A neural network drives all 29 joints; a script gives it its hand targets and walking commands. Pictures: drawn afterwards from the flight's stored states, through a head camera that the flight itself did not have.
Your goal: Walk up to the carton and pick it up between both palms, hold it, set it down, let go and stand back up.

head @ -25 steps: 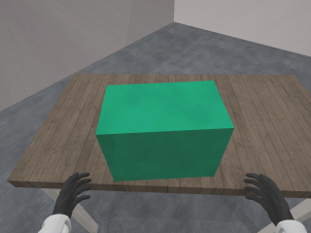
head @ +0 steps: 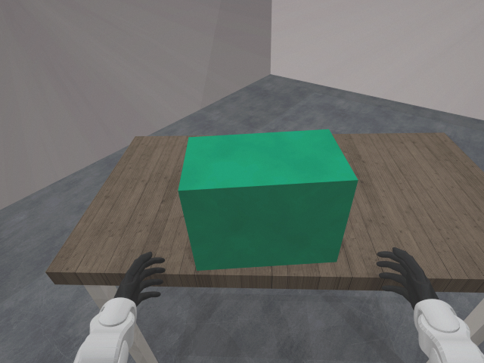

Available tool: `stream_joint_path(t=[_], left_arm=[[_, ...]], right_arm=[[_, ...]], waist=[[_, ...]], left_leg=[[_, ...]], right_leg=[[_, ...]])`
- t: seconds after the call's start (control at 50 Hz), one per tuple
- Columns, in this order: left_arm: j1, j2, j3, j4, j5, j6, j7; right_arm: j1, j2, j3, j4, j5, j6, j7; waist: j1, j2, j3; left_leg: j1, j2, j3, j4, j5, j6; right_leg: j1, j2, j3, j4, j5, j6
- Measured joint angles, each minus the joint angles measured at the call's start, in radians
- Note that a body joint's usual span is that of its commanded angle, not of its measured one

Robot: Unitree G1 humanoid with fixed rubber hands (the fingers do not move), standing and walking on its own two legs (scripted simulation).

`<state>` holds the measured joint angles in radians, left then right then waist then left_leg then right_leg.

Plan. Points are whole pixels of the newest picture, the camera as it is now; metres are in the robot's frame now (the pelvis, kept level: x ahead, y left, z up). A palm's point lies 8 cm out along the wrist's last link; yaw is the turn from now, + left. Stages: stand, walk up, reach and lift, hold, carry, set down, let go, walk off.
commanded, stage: let go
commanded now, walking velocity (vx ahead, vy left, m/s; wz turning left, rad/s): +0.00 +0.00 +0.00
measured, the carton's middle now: (262, 199) +0.43 +0.00 +0.07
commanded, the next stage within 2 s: stand in 0.50 s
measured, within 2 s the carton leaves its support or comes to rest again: neither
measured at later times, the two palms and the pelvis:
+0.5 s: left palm out of the picture +0.10 +0.19 -0.12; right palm out of the picture +0.08 -0.24 -0.10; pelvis -0.03 +0.00 -0.02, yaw -2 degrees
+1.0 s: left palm out of the picture +0.10 +0.24 -0.13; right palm out of the picture +0.05 -0.28 -0.13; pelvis +0.01 -0.02 -0.03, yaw -2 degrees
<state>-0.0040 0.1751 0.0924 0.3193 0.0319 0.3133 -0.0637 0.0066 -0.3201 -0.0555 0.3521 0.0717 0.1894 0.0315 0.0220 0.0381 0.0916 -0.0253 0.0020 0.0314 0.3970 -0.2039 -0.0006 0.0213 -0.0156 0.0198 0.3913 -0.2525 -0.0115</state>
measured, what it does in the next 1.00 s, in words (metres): stands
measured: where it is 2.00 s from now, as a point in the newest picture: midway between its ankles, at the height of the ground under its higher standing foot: outside the picture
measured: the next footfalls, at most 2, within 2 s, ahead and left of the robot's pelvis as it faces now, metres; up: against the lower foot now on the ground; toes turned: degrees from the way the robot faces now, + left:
none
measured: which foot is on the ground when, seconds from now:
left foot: down 0.00-1.00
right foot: down 0.00-1.00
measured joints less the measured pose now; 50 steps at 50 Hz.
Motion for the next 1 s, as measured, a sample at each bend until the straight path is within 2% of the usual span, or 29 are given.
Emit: stream_joint_path(t=[0.18, 0.28, 0.32, 0.38, 0.42, 0.48, 0.54, 0.62, 0.68, 0.76, 0.84, 0.92, 1.0], left_arm=[[-0.091, -0.011, -0.023, 0.086, 0.045, 0.018, 0.006], [-0.071, -0.021, -0.06, 0.177, 0.065, 0.06, -0.01], [-0.019, -0.035, -0.078, 0.199, 0.057, 0.067, 0.008], [0.074, -0.058, -0.107, 0.228, 0.056, -0.001, 0.061], [0.135, -0.073, -0.108, 0.247, 0.064, -0.073, 0.089], [0.204, -0.076, -0.087, 0.262, 0.043, -0.164, 0.106], [0.262, -0.035, -0.092, 0.242, -0.015, -0.196, 0.099], [0.293, 0.006, -0.067, 0.297, -0.008, -0.255, 0.054], [0.318, 0.038, -0.048, 0.331, -0.004, -0.29, 0.033], [0.356, 0.068, -0.03, 0.357, -0.004, -0.304, 0.035], [0.359, 0.084, -0.022, 0.368, -0.004, -0.294, 0.039], [0.356, 0.09, -0.02, 0.353, -0.005, -0.29, 0.04], [0.364, 0.082, -0.038, 0.35, 0.001, -0.313, 0.038]], right_arm=[[-0.055, -0.031, 0.002, 0.092, -0.003, 0.009, 0.031], [0.008, -0.019, 0.028, 0.166, -0.004, 0.011, 0.047], [0.058, -0.001, 0.035, 0.181, -0.008, -0.019, 0.055], [0.127, 0.05, 0.007, 0.21, -0.055, -0.1, 0.077], [0.179, 0.085, -0.017, 0.234, -0.09, -0.156, 0.078], [0.243, 0.122, -0.01, 0.259, -0.099, -0.229, 0.049], [0.311, 0.153, 0.029, 0.234, -0.093, -0.287, 0.005], [0.334, 0.15, 0.036, 0.272, -0.112, -0.264, 0.003], [0.342, 0.127, 0.022, 0.316, -0.11, -0.227, -0.001], [0.372, 0.089, -0.009, 0.331, -0.115, -0.207, 0.002], [0.405, 0.063, -0.022, 0.328, -0.121, -0.219, 0.004], [0.418, 0.062, -0.009, 0.331, -0.119, -0.221, -0.004], [0.402, 0.075, 0.009, 0.349, -0.111, -0.2, -0.01]], waist=[[-0.004, -0.008, 0.021], [-0.008, -0.03, 0.041], [-0.007, -0.032, 0.045], [-0.013, -0.026, 0.074], [-0.012, -0.028, 0.08], [-0.005, -0.053, 0.079], [-0.013, -0.084, 0.038], [-0.027, -0.067, 0.016], [-0.024, -0.055, 0.006], [-0.023, -0.039, -0.031], [-0.027, -0.027, -0.049], [-0.029, -0.044, -0.069], [-0.03, -0.054, -0.08]], left_leg=[[-0.011, -0.013, 0.009, 0.021, -0.01, 0.008], [-0.035, -0.019, 0.011, 0.039, -0.007, 0.005], [-0.073, -0.018, 0.011, 0.071, -0.004, 0.01], [-0.126, 0.016, 0.033, 0.138, 0.004, 0.038], [-0.162, 0.037, 0.05, 0.169, 0.026, 0.04], [-0.212, 0.032, 0.06, 0.188, 0.018, 0.036], [-0.259, 0.004, 0.034, 0.197, -0.006, 0.022], [-0.311, 0.02, 0.023, 0.234, -0.067, 0.032], [-0.318, 0.02, 0.013, 0.244, -0.097, 0.025], [-0.334, 0.01, -0.009, 0.277, -0.164, 0.017], [-0.33, 0.003, -0.031, 0.284, -0.117, 0.023], [-0.335, -0.005, -0.04, 0.296, -0.08, 0.016], [-0.323, 0.001, -0.052, 0.3, -0.117, 0.002]], right_leg=[[-0.013, -0.007, 0.018, 0.025, 0.003, 0.0], [-0.044, -0.012, 0.023, 0.057, 0.004, -0.006], [-0.086, -0.013, 0.02, 0.082, 0.017, -0.007], [-0.127, 0.02, 0.028, 0.139, 0.059, 0.012], [-0.133, 0.042, 0.021, 0.177, 0.0, 0.025], [-0.195, 0.04, 0.028, 0.233, -0.036, 0.007], [-0.276, 0.016, 0.005, 0.276, -0.059, -0.003], [-0.314, 0.037, 0.004, 0.274, -0.099, -0.003], [-0.311, 0.041, 0.002, 0.252, -0.051, -0.004], [-0.312, 0.039, -0.006, 0.252, -0.045, -0.01], [-0.302, 0.041, -0.017, 0.266, -0.072, -0.004], [-0.326, 0.045, -0.007, 0.33, -0.175, 0.002], [-0.298, 0.05, -0.018, 0.288, -0.095, -0.013]])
